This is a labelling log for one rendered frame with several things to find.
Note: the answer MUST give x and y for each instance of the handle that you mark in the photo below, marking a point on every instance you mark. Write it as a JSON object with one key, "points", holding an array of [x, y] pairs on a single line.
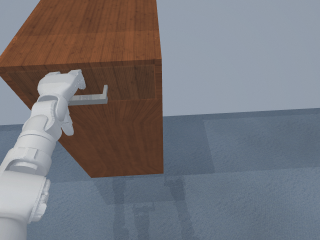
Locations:
{"points": [[90, 99]]}

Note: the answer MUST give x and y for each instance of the left robot upper arm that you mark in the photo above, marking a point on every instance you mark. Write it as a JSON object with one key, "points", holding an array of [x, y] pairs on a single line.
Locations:
{"points": [[23, 199]]}

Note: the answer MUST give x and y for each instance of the left robot forearm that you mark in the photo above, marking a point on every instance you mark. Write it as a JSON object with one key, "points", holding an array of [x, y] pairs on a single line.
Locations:
{"points": [[32, 152]]}

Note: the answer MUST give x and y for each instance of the cabinet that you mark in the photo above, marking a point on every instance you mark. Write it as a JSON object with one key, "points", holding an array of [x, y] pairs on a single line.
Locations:
{"points": [[121, 137]]}

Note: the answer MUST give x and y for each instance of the left robot hand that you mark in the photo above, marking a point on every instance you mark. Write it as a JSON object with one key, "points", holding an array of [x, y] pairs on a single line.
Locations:
{"points": [[66, 85]]}

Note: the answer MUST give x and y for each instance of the drawer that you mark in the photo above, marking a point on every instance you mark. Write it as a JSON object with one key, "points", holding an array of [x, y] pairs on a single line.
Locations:
{"points": [[129, 82]]}

